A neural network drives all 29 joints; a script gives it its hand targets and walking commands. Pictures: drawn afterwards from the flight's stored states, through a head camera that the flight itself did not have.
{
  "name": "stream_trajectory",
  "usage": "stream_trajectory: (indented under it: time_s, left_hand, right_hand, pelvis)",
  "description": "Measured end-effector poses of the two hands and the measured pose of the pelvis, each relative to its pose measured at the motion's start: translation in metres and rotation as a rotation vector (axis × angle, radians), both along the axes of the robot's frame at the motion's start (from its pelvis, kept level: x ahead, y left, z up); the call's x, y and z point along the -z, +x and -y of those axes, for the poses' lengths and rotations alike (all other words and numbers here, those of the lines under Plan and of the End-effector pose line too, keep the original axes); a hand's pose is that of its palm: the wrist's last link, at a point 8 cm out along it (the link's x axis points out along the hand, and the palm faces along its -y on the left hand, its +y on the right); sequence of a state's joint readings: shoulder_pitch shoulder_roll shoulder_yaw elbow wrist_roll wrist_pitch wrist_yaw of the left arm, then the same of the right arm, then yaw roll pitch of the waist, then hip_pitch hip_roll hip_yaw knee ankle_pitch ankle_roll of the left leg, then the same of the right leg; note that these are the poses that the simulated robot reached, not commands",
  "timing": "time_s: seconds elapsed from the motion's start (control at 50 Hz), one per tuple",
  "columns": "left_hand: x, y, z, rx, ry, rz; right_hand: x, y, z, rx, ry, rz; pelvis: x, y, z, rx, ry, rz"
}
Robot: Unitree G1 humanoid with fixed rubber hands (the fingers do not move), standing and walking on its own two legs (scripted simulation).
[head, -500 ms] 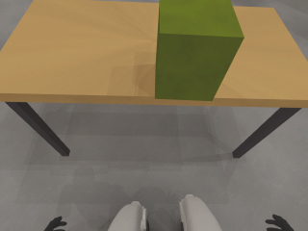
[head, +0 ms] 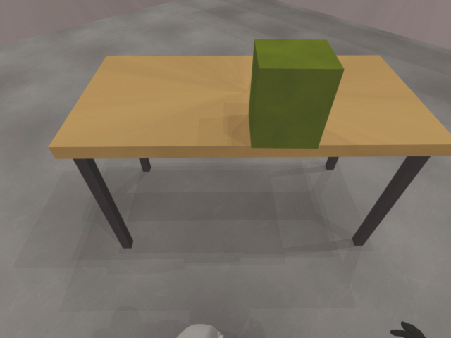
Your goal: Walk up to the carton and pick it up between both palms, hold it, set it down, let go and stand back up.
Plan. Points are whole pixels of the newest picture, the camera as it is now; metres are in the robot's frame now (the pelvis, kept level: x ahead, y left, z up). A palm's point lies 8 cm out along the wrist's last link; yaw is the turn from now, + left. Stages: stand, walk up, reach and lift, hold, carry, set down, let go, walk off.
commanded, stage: walk up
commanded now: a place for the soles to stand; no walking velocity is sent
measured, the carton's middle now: (287, 96) +0.73 -0.13 +0.05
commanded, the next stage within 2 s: none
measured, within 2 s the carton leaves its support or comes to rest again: neither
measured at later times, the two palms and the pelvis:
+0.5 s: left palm out of the picture +0.09 +0.23 -0.15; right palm out of the picture -0.07 -0.40 -0.07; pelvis -0.03 -0.06 -0.02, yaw -5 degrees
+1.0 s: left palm out of the picture +0.03 +0.21 -0.08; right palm out of the picture +0.02 -0.44 -0.13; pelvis -0.03 -0.13 -0.01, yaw +1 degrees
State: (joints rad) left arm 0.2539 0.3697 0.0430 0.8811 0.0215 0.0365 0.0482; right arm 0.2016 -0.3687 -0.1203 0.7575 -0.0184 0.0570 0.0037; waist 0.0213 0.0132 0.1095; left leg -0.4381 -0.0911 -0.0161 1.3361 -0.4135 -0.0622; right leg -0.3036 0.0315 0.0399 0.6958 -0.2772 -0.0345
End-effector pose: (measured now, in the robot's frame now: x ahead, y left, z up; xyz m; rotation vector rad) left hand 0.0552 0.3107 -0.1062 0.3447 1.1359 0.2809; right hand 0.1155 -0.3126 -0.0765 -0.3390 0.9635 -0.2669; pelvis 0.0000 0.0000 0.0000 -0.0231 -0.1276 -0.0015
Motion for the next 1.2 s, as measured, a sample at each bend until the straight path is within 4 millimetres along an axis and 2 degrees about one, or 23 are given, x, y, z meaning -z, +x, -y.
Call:
stream_trajectory:
  time_s: [0.06,0.1,0.16,0.2,0.26,0.36,0.46,0.54,0.58,0.62,0.68,0.76,0.86,0.96,1.08,1.2]
  left_hand:
    - [0.008,0.021,-0.005,0.062,-0.018,0.073]
    - [0.019,0.031,-0.006,0.1,-0.036,0.112]
    - [0.025,0.034,0.001,0.13,-0.09,0.12]
    - [0.026,0.034,0.005,0.138,-0.121,0.118]
    - [0.03,0.032,0.009,0.145,-0.148,0.099]
    - [0.039,0.031,0.029,0.162,-0.158,0.057]
    - [0.043,0.032,0.061,0.168,-0.149,0.037]
    - [0.042,0.03,0.09,0.155,-0.121,0.025]
    - [0.044,0.021,0.101,0.139,-0.096,0.015]
    - [0.04,0.008,0.109,0.116,-0.08,-0.005]
    - [0.024,-0.007,0.115,0.077,-0.051,-0.02]
    - [0.001,-0.019,0.116,0.034,-0.004,-0.013]
    - [-0.018,-0.029,0.112,-0.004,0.052,-0.019]
    - [-0.027,-0.03,0.104,-0.013,0.086,-0.021]
    - [-0.02,-0.015,0.094,0.016,0.069,-0.006]
    - [-0.01,0.008,0.091,0.041,0.025,0.041]
  right_hand:
    - [0.003,-0.043,-0.001,0.05,-0.035,-0.024]
    - [0.01,-0.079,0.0,0.088,-0.075,-0.056]
    - [0.007,-0.136,0.005,0.156,-0.116,-0.146]
    - [0.0,-0.162,0.008,0.186,-0.141,-0.191]
    - [-0.015,-0.181,0.016,0.204,-0.178,-0.213]
    - [-0.025,-0.193,0.039,0.224,-0.217,-0.231]
    - [-0.017,-0.194,0.071,0.225,-0.207,-0.248]
    - [0.003,-0.182,0.107,0.199,-0.177,-0.255]
    - [0.019,-0.17,0.124,0.169,-0.163,-0.248]
    - [0.027,-0.151,0.133,0.129,-0.142,-0.227]
    - [0.028,-0.125,0.142,0.082,-0.114,-0.198]
    - [0.035,-0.106,0.146,0.026,-0.069,-0.206]
    - [0.047,-0.098,0.143,-0.007,-0.016,-0.245]
    - [0.055,-0.094,0.134,-0.016,0.015,-0.265]
    - [0.052,-0.097,0.123,0.006,0.015,-0.255]
    - [0.036,-0.098,0.117,0.012,-0.02,-0.244]
  pelvis:
    - [0.008,-0.012,-0.011,-0.005,-0.019,-0.015]
    - [0.019,-0.024,-0.018,-0.004,0.01,0.004]
    - [0.017,-0.031,-0.02,0.004,0.038,0.029]
    - [0.013,-0.033,-0.019,0.009,0.033,0.026]
    - [0.009,-0.036,-0.012,0.028,0.031,0.016]
    - [0.009,-0.039,0.008,0.054,0.036,0.012]
    - [0.013,-0.037,0.041,0.071,0.058,0.004]
    - [0.022,-0.033,0.077,0.096,0.079,-0.011]
    - [0.03,-0.034,0.094,0.086,0.068,0.008]
    - [0.03,-0.036,0.107,0.076,0.077,0.016]
    - [0.022,-0.036,0.121,0.067,0.087,0.0]
    - [0.013,-0.034,0.132,0.041,0.073,-0.026]
    - [0.009,-0.031,0.138,0.004,0.054,-0.055]
    - [0.008,-0.029,0.135,-0.01,0.04,-0.065]
    - [0.01,-0.026,0.122,-0.026,0.012,-0.071]
    - [0.008,-0.024,0.112,-0.035,0.01,-0.077]
